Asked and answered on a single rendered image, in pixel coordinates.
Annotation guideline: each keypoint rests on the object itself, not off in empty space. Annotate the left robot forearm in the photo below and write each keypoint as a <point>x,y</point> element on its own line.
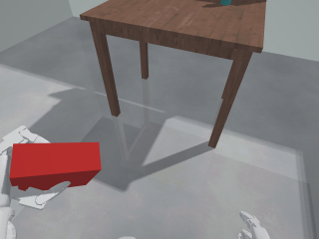
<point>7,229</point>

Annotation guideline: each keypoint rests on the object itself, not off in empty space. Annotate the table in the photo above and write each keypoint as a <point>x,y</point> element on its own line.
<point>233,32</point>

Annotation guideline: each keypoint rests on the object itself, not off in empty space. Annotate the sponge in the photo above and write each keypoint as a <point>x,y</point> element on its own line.
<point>44,165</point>

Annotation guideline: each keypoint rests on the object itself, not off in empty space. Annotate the robot left hand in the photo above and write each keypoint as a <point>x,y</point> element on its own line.
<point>33,197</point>

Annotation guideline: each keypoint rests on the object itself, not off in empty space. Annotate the robot right hand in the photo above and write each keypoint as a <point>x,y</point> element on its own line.
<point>257,232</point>

